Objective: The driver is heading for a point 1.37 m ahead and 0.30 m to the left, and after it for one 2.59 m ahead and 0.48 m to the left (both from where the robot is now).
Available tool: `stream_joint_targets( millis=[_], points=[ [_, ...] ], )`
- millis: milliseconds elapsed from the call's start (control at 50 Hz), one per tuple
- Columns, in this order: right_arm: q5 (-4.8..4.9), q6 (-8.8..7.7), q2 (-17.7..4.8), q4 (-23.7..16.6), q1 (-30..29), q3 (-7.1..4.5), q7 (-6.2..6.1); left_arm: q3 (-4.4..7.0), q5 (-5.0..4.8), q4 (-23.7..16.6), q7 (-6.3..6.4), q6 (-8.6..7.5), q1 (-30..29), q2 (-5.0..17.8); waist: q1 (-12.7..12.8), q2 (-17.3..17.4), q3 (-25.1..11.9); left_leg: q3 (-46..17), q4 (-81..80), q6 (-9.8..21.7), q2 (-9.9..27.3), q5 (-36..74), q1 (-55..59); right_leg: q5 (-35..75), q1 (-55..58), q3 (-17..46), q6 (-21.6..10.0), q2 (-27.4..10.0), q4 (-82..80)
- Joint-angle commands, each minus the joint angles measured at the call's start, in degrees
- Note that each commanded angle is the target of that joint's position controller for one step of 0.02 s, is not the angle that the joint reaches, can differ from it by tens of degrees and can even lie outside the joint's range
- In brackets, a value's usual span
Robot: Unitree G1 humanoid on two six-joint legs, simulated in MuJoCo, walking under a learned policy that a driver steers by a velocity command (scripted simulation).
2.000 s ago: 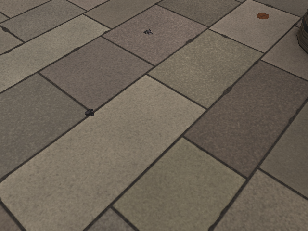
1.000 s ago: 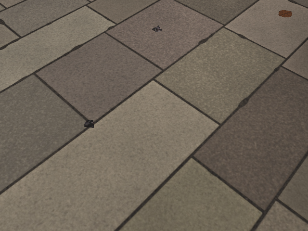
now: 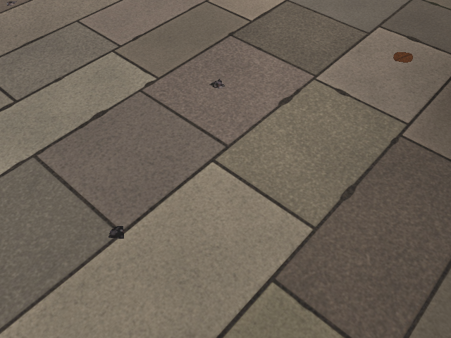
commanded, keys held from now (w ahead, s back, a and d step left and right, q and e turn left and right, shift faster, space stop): w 0.14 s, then w+q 0.70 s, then w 0.16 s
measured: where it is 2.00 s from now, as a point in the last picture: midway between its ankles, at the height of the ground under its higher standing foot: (160, 219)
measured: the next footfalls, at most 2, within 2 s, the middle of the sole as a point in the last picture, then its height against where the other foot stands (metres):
left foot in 0.72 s outside the picture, level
right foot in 1.22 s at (220, 266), level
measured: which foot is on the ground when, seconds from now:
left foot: down 0.00-0.26, up 0.28-0.70, down 0.72-1.00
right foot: down 0.00-0.72, up 0.74-1.00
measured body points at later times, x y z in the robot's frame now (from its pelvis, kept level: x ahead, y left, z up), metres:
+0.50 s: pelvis +0.12 -0.04 +0.00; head +0.13 -0.05 +0.45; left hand +0.01 +0.19 -0.14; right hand +0.28 -0.27 -0.13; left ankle +0.20 +0.14 -0.66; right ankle +0.02 -0.14 -0.74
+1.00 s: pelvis +0.38 +0.06 +0.01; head +0.40 +0.08 +0.46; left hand +0.45 +0.38 -0.09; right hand +0.54 -0.16 -0.12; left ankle +0.35 +0.11 -0.74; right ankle +0.59 -0.07 -0.66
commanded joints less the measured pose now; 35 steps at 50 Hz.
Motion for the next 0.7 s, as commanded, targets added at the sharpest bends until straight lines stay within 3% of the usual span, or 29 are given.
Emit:
stream_joint_targets(
  millis=[20,40,80,120,160,200,240,260,280,300,320,340,360,380,420,500,560,600,640,660,680,700],
  points=[
    [0.73,-0.13,-6.5,-0.4,3.1,-1.56,-0.28,1.12,-0.62,-0.3,0.37,-0.05,4.8,5.3,-0.3,-0.4,0.9,-3.0,-3.8,3.7,1.7,-17.0,2.1,-12.0,-8.0,0.2,-3.3,0.1,-3.1],
    [0.93,-0.46,-6.9,-0.6,3.3,-1.74,-0.32,1.12,-0.83,-1.1,0.5,-0.41,4.2,5.4,-0.6,0.4,3.6,-5.2,-5.2,4.7,3.0,-25.4,-0.6,-17.9,-11.0,0.7,-4.3,-0.2,-2.1],
    [1.5,-2.06,-7.9,-0.4,6.2,-2.14,-0.02,0.78,-1.18,-2.7,0.3,-2.09,2.7,4.1,-1.8,3.9,6.5,-14.1,-9.5,8.1,8.6,-32.2,0.2,-17.6,-17.5,0.6,-5.0,-0.5,3.2],
    [1.3,-3.36,-10.5,0.7,11.2,-3.01,0.45,0.51,-1.18,-4.2,-0.57,-3.69,0.4,2.3,-2.9,8.9,5.0,-29.2,-16.7,13.4,17.4,-34.5,4.2,-9.2,-21.2,-1.8,-5.0,0.7,13.2],
    [0.35,-4.35,-10.4,-0.6,9.8,-2.87,0.66,1.02,-1.29,-5.3,-1.36,-4.42,-1.2,3.6,-2.1,7.5,4.2,-35.1,-19.7,15.4,20.4,-31.5,0.9,-11.5,-20.3,1.2,-6.3,-0.8,20.4],
    [1.37,-4.58,-10.2,-3.3,3.8,-2.6,0.99,1.11,-1.57,-4.8,-1.68,-5.31,1.5,3.6,1.4,7.2,3.8,-29.3,-18.8,12.7,17.7,-24.4,-2.7,-11.4,-14.9,1.5,-7.3,-1.9,11.9],
    [2.46,-3.43,-9.7,-5.3,-2.1,-2.58,1.1,2.11,-1.2,-1.1,-1.36,-5.8,9.3,4.5,6.3,5.4,2.2,-16.2,-12.5,7.2,8.5,-14.1,-13.3,3.8,5.6,-2.3,-6.2,0.9,-4.0],
    [2.43,-3.45,-7.4,-6.5,-3.9,-2.04,1.15,3.19,-0.52,1.1,-1.16,-5.47,16.4,7.3,8.7,-0.4,0.2,-10.7,-1.9,4.3,4.2,-10.1,-20.8,3.6,15.1,3.3,-6.0,-3.5,-5.8],
    [2.37,-4.1,-3.1,-8.0,-4.4,-1.04,1.31,4.28,-0.18,1.8,-0.86,-5.33,23.7,11.6,10.1,-14.6,-2.8,-2.3,17.8,0.9,-2.1,-9.5,-30.2,-4.6,23.1,21.8,-9.4,-15.8,-14.8],
    [2.29,-4.97,-4.7,-8.7,-3.8,-1.48,1.19,4.06,0.63,1.5,-1.0,-5.73,24.1,12.3,8.9,-16.6,-0.1,-6.2,29.7,1.4,-1.7,-17.0,-36.6,-5.4,20.0,33.8,-14.3,-24.1,-16.9],
    [2.6,-5.38,-5.9,-7.8,-2.0,-1.87,1.55,2.68,0.27,-0.1,-0.87,-6.36,19.6,7.6,6.0,-9.0,2.9,-10.5,36.3,2.4,1.2,-13.1,-40.3,-5.4,19.4,30.8,-13.7,-23.3,-16.5],
    [2.86,-5.48,-5.6,-7.0,-0.1,-1.9,1.92,2.16,-0.22,-1.3,-1.14,-6.72,15.8,6.3,3.9,-6.4,4.1,-11.6,38.3,3.3,2.3,-7.6,-41.8,-2.4,18.9,24.8,-11.1,-21.0,-16.7],
    [2.58,-5.49,-5.1,-6.5,0.5,-1.97,1.97,2.04,-0.34,-2.1,-1.6,-6.74,13.0,6.9,2.6,-4.9,4.4,-11.7,37.7,3.7,3.3,-3.2,-41.5,2.4,17.6,19.1,-9.0,-19.3,-17.5],
    [2.28,-5.31,-5.5,-6.5,-0.1,-2.3,2.12,1.61,-0.1,-2.6,-1.88,-6.56,11.4,6.1,2.0,-4.7,4.8,-11.2,36.1,3.8,4.3,0.1,-40.2,10.7,16.2,13.2,-7.2,-17.6,-17.4],
    [1.94,-4.49,-3.9,-6.8,-0.5,-2.3,2.95,1.06,0.96,-2.8,-1.88,-6.14,11.8,4.8,1.7,-5.3,3.3,-8.3,35.0,2.8,4.4,4.9,-35.7,21.0,12.9,4.7,-5.8,-14.3,-17.3],
    [1.52,-3.51,-1.6,-12.0,-9.6,-1.14,3.95,1.2,1.56,-4.3,-0.73,-5.92,10.8,7.6,2.5,-3.9,6.6,-3.7,22.1,1.0,4.1,13.1,-31.5,24.0,4.9,-3.7,-5.9,-12.2,-20.9],
    [1.2,-3.53,-1.3,-15.4,-15.7,-0.35,5.1,1.61,0.74,-4.4,-0.14,-5.87,13.3,9.7,3.9,-4.0,7.5,1.0,13.9,1.9,3.7,15.5,-27.4,27.0,5.3,-7.6,-5.6,-13.2,-21.6],
    [1.37,-3.58,-2.0,-17.0,-17.6,-0.4,5.85,1.81,0.18,-4.5,-0.15,-5.63,14.0,10.4,3.4,-4.1,7.3,3.0,10.2,3.5,2.8,13.4,-25.6,35.4,9.2,-9.8,-5.4,-14.2,-18.8],
    [1.33,-3.62,-3.9,-18.1,-16.7,-1.24,6.41,2.22,-0.2,-5.1,0.05,-5.29,13.2,12.0,0.9,-6.5,4.2,6.0,9.1,5.9,-0.2,9.3,-20.0,56.6,12.8,-11.8,-4.9,-15.3,-12.0],
    [1.34,-3.46,-5.5,-17.9,-13.5,-2.0,6.52,2.5,-0.32,-5.7,0.26,-4.9,12.4,12.9,-1.4,-8.2,1.5,7.4,9.7,7.0,-2.3,6.7,-15.6,67.0,14.1,-12.3,-4.7,-15.7,-6.2],
    [1.37,-3.2,-8.1,-16.9,-7.1,-3.25,6.47,2.85,-0.29,-6.4,0.3,-4.45,11.3,14.3,-5.0,-9.6,-2.2,7.4,9.3,8.5,-3.9,4.9,-7.7,72.7,13.3,-12.1,-4.5,-16.0,2.6],
    [1.37,-2.85,-11.7,-14.7,2.4,-5.14,5.96,2.92,-0.54,-7.4,0.03,-4.38,9.0,14.8,-9.9,-9.2,-7.2,5.9,4.6,10.7,-5.1,8.1,5.9,69.7,8.4,-12.1,-3.5,-14.6,14.6]
  ],
)
Keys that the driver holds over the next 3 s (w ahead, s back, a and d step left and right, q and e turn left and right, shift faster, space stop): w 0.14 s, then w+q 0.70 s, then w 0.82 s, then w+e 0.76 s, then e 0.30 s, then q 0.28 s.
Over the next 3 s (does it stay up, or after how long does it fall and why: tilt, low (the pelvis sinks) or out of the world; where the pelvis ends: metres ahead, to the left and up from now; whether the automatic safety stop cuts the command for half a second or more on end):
stays up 1.32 0.35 0.00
